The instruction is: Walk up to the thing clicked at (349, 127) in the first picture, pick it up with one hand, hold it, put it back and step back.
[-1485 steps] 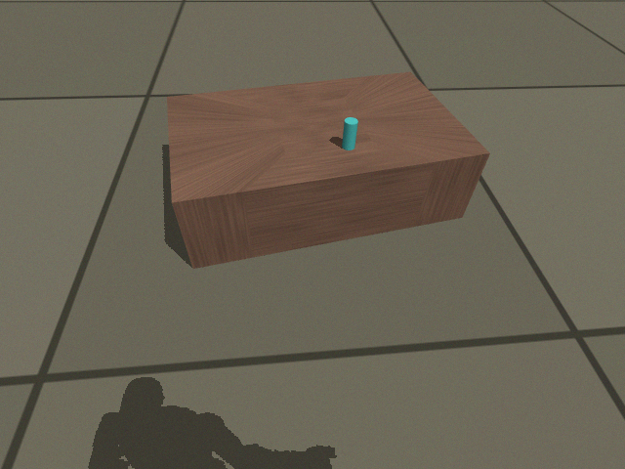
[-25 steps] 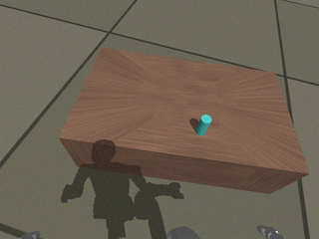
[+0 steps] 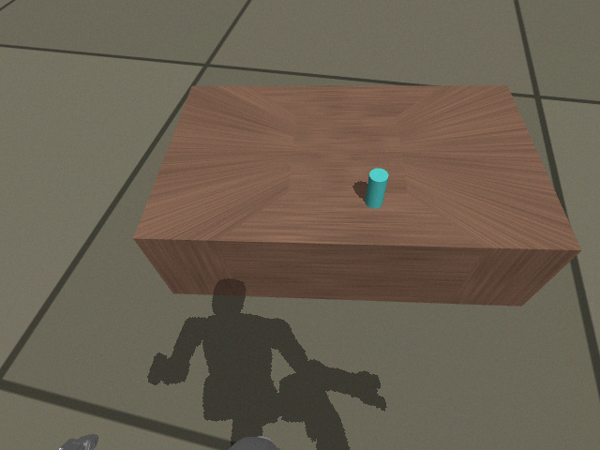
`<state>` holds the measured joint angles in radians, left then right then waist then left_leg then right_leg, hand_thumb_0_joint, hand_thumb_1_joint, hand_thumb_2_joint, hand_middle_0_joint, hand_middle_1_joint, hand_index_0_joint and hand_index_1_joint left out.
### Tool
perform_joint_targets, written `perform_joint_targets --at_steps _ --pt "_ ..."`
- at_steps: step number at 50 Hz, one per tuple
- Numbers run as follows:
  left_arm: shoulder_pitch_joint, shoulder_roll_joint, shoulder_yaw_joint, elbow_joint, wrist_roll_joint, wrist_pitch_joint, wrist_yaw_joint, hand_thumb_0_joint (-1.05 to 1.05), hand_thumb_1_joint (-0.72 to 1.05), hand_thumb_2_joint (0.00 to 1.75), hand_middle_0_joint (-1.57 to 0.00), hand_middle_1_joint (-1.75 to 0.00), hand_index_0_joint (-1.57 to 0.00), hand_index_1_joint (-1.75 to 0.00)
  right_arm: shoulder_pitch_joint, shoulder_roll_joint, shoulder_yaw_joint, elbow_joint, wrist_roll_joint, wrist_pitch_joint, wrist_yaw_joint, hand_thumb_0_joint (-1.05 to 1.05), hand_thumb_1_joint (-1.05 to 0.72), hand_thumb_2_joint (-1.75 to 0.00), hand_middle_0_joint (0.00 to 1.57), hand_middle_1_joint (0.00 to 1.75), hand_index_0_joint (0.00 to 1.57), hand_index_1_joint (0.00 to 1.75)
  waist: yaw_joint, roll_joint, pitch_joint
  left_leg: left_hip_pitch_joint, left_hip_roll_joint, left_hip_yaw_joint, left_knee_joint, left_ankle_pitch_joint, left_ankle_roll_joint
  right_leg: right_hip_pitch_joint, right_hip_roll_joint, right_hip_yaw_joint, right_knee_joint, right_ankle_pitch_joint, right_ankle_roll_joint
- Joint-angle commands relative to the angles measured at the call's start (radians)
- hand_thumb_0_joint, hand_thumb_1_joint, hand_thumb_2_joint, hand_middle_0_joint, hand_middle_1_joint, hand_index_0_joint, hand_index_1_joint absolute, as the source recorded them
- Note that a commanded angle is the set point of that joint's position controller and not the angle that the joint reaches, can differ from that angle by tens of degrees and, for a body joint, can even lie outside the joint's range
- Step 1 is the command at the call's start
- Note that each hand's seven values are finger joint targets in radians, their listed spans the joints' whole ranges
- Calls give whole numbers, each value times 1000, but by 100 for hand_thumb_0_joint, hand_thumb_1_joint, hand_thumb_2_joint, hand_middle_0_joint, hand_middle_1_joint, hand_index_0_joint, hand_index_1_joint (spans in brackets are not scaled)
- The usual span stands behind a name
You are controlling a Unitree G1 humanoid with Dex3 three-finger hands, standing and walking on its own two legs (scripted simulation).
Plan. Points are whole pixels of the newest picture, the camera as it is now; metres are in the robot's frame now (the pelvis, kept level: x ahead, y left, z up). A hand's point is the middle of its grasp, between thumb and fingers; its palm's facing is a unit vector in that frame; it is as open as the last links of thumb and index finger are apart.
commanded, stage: step back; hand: right
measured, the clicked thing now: (376, 189) +0.81 -0.19 -0.34
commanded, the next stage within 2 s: none
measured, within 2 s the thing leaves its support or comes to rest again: neither
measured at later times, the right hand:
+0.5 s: hand out of the picture -0.02 -0.26 -0.14, palm faces +0.00 +0.92 -0.40, open 7.4 cm
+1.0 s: hand out of the picture -0.23 -0.24 -0.14, palm faces -0.06 +0.91 -0.40, open 7.4 cm
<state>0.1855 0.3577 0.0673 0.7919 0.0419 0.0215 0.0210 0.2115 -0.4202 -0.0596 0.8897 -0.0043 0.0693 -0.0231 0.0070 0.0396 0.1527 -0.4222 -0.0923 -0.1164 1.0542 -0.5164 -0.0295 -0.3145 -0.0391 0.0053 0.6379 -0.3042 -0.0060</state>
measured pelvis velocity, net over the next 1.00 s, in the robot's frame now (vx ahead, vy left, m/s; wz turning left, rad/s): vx -0.32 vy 0.02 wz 0.01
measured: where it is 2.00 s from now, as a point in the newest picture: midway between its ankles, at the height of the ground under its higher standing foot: outside the picture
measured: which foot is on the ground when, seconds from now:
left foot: up 0.00-0.10, down 0.12-0.52, up 0.54-0.80, down 0.82-1.00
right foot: down 0.00-0.12, up 0.14-0.46, down 0.48-0.84, up 0.86-1.00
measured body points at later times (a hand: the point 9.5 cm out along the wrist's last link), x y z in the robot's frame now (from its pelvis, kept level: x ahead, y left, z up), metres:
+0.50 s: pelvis -0.16 +0.01 -0.01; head -0.10 +0.01 +0.43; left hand -0.07 +0.32 -0.13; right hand -0.03 -0.31 -0.12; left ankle -0.06 +0.13 -0.73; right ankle -0.21 -0.12 -0.73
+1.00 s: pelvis -0.32 +0.02 +0.00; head -0.28 +0.04 +0.44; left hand -0.21 +0.35 -0.12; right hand -0.22 -0.28 -0.11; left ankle -0.28 +0.14 -0.73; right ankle -0.34 -0.12 -0.66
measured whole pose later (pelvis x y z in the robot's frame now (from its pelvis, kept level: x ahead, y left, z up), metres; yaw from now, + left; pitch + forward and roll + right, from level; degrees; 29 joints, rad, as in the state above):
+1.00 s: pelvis -0.32 +0.02 +0.00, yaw +0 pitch -2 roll +0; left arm 0.13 0.41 0.07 0.84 0.01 0.06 0.01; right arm 0.16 -0.35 -0.03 0.89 -0.04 0.03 0.00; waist 0.01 -0.03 0.14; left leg -0.34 0.00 -0.01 0.63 -0.27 0.03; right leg -0.44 0.07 0.11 1.13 -0.50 -0.02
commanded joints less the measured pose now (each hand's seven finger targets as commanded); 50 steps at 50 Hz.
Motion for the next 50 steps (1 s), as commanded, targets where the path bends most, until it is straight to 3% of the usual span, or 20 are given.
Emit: perform_joint_targets --at_steps 1,5,7,8,11,17,22,24,25,26,27,29,30,35,40,41,42,43,47,50 --pt "6 275 80 -85 -11 -11 30 0 90 90 -20 -30 -20 -30 -32 -146 -35 -107 -9 -42 -4 0 -90 -90 20 30 20 30 43 -252 -208 -36 73 50 -240 -10 19 282 -248 227 -88 616 -205" --pt "-75 250 54 -107 -30 10 17 0 90 90 -20 -30 -20 -30 81 -175 -59 -52 -21 -53 5 0 -90 -90 20 30 20 30 -26 -127 -231 222 118 49 -626 362 68 68 -147 152 67 352 -100" --pt "-116 231 60 -115 -39 14 29 0 90 90 -20 -30 -20 -30 2 -345 -87 -91 -26 -53 16 0 -90 -90 20 30 20 30 -53 197 -205 139 476 -397 -696 682 312 -119 125 81 438 -368 -13" --pt "-129 241 68 -97 -27 17 37 0 90 90 -20 -30 -20 -30 -16 -333 -90 -89 -30 -57 13 0 -90 -90 20 30 20 30 -57 148 -175 71 494 -424 -708 643 346 -113 142 188 589 -385 -18" --pt "-18 233 69 -39 -42 20 28 0 90 90 -20 -30 -20 -30 -141 -219 -51 -114 -35 -57 -1 0 -90 -90 20 30 20 30 31 86 -116 118 359 -154 -662 605 256 -197 142 192 708 -209 -15" --pt "-38 205 57 -40 -25 2 4 0 90 90 -20 -30 -20 -30 -50 -198 -56 -116 -30 -53 -3 0 -90 -90 20 30 20 30 -43 124 -174 330 346 -91 -583 708 298 -168 92 90 380 -218 48" --pt "94 200 53 22 -22 -10 -4 0 90 90 -20 -30 -20 -30 -108 -240 -61 -145 -18 -28 4 0 -90 -90 20 30 20 30 5 175 -285 282 332 -73 -528 572 236 66 58 -11 -80 -78 4" --pt "153 227 64 56 -4 -17 -2 0 90 90 -20 -30 -20 -30 -131 -200 -45 -150 -8 -19 8 0 -90 -90 20 30 20 30 30 98 -260 87 274 -38 -456 404 144 194 15 52 -217 43 -35" --pt "129 315 89 39 10 -23 -2 0 90 90 -20 -30 -20 -30 -122 -134 -29 -166 1 -23 11 0 -90 -90 20 30 20 30 19 -150 -209 -124 115 18 -294 187 71 219 -169 349 -248 55 -101" --pt "45 424 112 0 9 -14 0 0 90 90 -20 -30 -20 -30 -173 -136 -35 -175 1 -22 -7 0 -90 -90 20 30 20 30 79 -348 -154 -129 -1 13 -46 -90 28 -3 -391 565 -339 116 -293" --pt "-15 408 107 -31 3 -20 6 0 90 90 -20 -30 -20 -30 -169 -176 -52 -167 -1 -17 -13 0 -90 -90 20 30 20 30 53 -273 -91 -93 52 -105 118 -94 18 -133 -430 579 -355 114 -322" --pt "-108 294 69 -44 -3 -24 12 0 90 90 -20 -30 -20 -30 -98 -172 -45 -117 10 -25 -11 0 -90 -90 20 30 20 30 -30 -123 -91 -72 -12 -77 159 13 29 -68 -227 244 -204 387 -215" --pt "-111 283 73 -49 5 -23 15 0 90 90 -20 -30 -20 -30 -76 -160 -41 -114 9 -28 -11 0 -90 -90 20 30 20 30 -27 -175 -107 -71 -13 -44 171 29 21 -37 -211 205 -183 420 -205" --pt "2 283 72 -49 7 -10 29 0 90 90 -20 -30 -20 -30 -102 -133 -29 -135 -11 -38 -8 0 -90 -90 20 30 20 30 48 -222 -155 -77 50 38 -117 -26 9 188 -219 188 -96 573 -197" --pt "-56 274 55 -75 -21 18 20 0 90 90 -20 -30 -20 -30 44 -147 -46 -68 -21 -49 -1 0 -90 -90 20 30 20 30 -12 -196 -236 194 71 125 -635 305 43 121 -177 160 51 432 -117" --pt "-22 232 39 -75 -22 19 17 0 90 90 -20 -30 -20 -30 24 -211 -65 -68 -30 -51 -3 0 -90 -90 20 30 20 30 7 -55 -254 301 227 -108 -656 449 105 -43 -98 119 159 243 -65" --pt "-59 209 31 -92 -35 17 21 0 90 90 -20 -30 -20 -30 -49 -328 -78 -97 -23 -44 8 0 -90 -90 20 30 20 30 2 183 -240 219 431 -334 -689 547 260 -135 71 -40 306 -203 -17" --pt "-119 250 57 -76 -27 22 28 0 90 90 -20 -30 -20 -30 -40 -356 -85 -103 -29 -47 9 0 -90 -90 20 30 20 30 -56 180 -217 85 505 -437 -723 561 353 -84 78 86 513 -369 -7" --pt "6 234 57 4 -35 24 9 0 90 90 -20 -30 -20 -30 -134 -232 -49 -95 -33 -65 -8 0 -90 -90 20 30 20 30 39 76 -147 80 348 -151 -665 413 249 -108 103 160 594 -191 -22" --pt "17 214 50 28 -17 1 -17 0 90 90 -20 -30 -20 -30 -111 -201 -50 -87 -44 -71 5 0 -90 -90 20 30 20 30 -5 123 -145 169 299 -144 -719 21 223 -94 76 88 283 -206 10"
